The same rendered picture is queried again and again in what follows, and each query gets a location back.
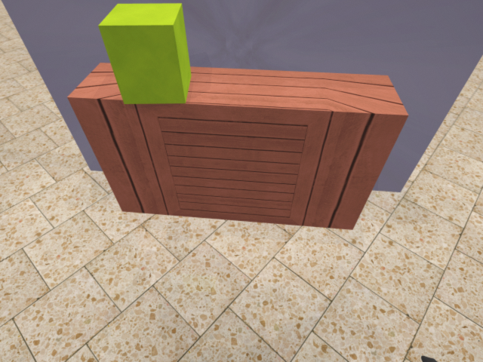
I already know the pedestal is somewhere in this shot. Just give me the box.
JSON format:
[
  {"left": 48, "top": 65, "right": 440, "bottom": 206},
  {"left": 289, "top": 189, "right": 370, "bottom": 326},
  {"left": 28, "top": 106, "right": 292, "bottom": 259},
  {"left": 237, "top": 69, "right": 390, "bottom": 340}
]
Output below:
[{"left": 67, "top": 63, "right": 408, "bottom": 230}]

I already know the carton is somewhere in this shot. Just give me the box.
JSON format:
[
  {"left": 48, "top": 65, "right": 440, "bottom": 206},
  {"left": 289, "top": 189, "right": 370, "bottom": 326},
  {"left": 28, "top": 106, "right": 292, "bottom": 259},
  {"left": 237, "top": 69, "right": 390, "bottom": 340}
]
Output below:
[{"left": 98, "top": 3, "right": 191, "bottom": 104}]

